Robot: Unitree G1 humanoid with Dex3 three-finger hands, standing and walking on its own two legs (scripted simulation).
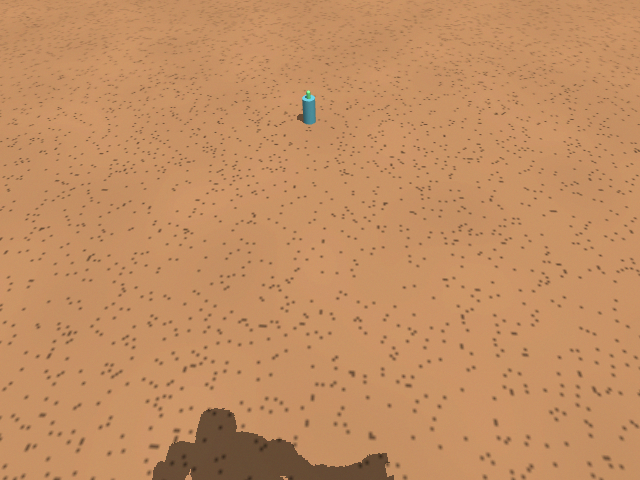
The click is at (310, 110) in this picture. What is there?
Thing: necked bottle
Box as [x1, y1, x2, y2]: [302, 90, 315, 124]
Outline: 308,90 306,94 302,97 303,120 305,123 310,124 315,121 314,96 311,95
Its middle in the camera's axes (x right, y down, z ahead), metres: -0.06 -0.75 +2.13
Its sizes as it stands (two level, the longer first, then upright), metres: 0.069 0.069 0.181
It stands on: the floor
